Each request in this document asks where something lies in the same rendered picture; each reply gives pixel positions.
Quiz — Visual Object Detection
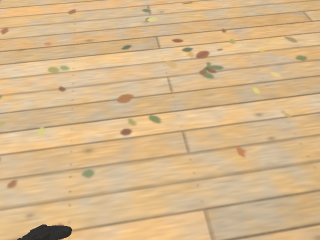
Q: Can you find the robot left hand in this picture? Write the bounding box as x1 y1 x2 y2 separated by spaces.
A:
17 224 72 240

